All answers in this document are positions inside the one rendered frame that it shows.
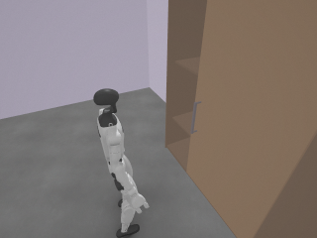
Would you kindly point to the robot right upper arm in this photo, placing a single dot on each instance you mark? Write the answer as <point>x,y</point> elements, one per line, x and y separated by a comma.
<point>114,141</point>

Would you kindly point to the wardrobe door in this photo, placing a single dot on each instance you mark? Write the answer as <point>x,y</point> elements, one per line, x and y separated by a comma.
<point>257,83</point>
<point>294,214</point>

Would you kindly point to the right robot hand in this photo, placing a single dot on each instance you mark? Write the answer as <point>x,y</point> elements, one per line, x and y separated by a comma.
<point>138,202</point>

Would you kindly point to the left robot foot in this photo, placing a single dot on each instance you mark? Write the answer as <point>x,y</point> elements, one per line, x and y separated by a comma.
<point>120,202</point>

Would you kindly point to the right robot forearm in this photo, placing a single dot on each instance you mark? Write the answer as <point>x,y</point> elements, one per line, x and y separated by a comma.
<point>122,177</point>

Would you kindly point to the handle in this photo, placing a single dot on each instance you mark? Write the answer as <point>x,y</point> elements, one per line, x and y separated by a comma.
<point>193,117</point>

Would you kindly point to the right robot shin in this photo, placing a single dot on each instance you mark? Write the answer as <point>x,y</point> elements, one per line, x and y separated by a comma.
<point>127,216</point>

